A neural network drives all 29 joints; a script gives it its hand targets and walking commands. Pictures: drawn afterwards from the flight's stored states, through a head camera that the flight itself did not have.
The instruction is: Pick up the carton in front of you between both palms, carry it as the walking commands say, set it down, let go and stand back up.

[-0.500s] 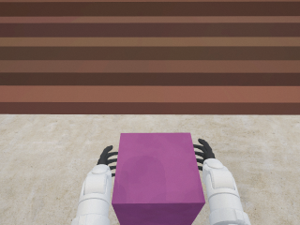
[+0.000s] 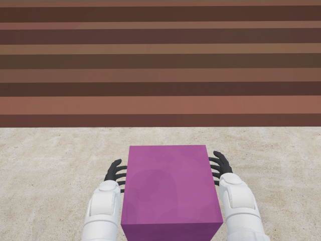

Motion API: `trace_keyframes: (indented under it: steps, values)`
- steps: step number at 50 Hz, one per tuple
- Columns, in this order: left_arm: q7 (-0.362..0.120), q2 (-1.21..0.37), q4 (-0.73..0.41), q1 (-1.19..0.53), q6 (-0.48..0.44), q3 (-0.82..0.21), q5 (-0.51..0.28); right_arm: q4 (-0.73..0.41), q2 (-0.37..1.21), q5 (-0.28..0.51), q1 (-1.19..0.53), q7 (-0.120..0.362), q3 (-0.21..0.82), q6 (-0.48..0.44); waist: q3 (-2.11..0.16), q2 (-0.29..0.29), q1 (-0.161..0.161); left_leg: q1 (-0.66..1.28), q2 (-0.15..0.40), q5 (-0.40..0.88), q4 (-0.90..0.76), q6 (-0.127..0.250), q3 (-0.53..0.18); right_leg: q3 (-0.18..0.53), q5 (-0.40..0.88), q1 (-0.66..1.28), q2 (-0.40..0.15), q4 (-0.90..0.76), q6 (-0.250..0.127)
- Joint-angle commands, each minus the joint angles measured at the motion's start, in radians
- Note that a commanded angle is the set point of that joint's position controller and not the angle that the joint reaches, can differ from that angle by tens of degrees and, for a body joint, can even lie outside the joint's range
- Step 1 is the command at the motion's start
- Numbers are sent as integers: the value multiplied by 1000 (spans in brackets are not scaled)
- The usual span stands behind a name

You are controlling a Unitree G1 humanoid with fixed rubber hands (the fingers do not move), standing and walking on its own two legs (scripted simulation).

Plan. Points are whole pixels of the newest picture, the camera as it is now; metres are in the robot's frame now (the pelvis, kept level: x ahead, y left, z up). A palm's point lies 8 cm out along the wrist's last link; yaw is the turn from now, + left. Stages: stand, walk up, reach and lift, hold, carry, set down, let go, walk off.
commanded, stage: reach and lift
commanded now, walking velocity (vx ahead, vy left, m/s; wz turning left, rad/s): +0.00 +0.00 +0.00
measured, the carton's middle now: (167, 200) +0.28 +0.00 -0.05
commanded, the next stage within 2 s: hold in 0.22 s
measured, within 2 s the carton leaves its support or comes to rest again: neither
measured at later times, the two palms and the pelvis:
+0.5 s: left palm (109, 184) +0.27 +0.14 +0.05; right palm (229, 176) +0.28 -0.15 +0.06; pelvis -0.01 +0.00 +0.00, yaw +0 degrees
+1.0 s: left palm (109, 183) +0.28 +0.15 +0.04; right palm (228, 175) +0.29 -0.15 +0.06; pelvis -0.01 +0.00 +0.00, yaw +0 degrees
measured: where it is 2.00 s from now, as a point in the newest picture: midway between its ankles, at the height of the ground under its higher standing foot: outside the picture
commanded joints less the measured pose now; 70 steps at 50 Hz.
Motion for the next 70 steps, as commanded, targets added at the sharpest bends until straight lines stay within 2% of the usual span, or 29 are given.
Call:
trace_keyframes:
  steps: [1,11,16,21,24,32,41,56,62,70]
  values:
    - [-266,-949,-160,-563,-58,-579,-295,-13,986,254,-377,254,570,11,-288,18,0,136,-50,293,-47,-17,60,-75,333,81,57,-47,10]
    - [-273,-932,-210,-568,-39,-603,-311,-55,992,267,-372,251,591,35,-264,-1,-1,131,-59,258,-59,-11,64,-70,331,96,55,-61,16]
    - [-272,-937,-289,-604,-5,-659,-347,-128,1001,303,-399,246,647,72,-300,-2,-3,156,-60,262,-67,-11,58,-66,347,127,54,-67,19]
    - [-269,-873,-177,-599,33,-547,-282,-18,942,245,-402,245,537,107,-130,0,0,91,-52,76,-96,-3,72,-75,140,59,45,-100,7]
    - [-281,-901,-145,-659,28,-536,-275,14,962,244,-467,258,519,100,-124,5,1,79,-48,11,-95,0,81,-79,63,40,41,-101,6]
    - [-291,-955,-167,-759,5,-571,-299,-6,999,258,-556,274,548,76,-246,11,-2,113,-44,61,-73,-5,74,-86,104,63,47,-72,1]
    - [-285,-948,-130,-714,13,-545,-286,18,967,240,-524,273,520,80,-216,14,-4,126,-43,83,-81,-9,74,-91,116,57,51,-79,-1]
    - [-266,-925,-229,-602,25,-579,-308,-84,961,270,-419,257,573,93,-246,8,0,166,-51,251,-82,-12,65,-76,298,117,55,-81,11]
    - [-268,-910,-244,-591,25,-584,-310,-92,962,271,-400,253,578,97,-237,1,0,160,-55,245,-84,-10,65,-71,305,115,53,-84,13]
    - [-275,-906,-228,-623,23,-576,-303,-70,971,266,-426,253,565,95,-220,0,2,138,-55,178,-85,-5,70,-71,238,100,49,-85,12]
